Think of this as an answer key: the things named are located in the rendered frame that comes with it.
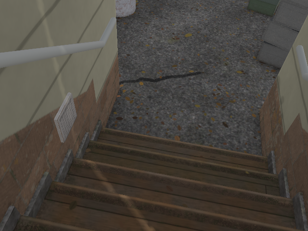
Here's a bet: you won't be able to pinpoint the stairs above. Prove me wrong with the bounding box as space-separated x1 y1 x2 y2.
13 127 305 231

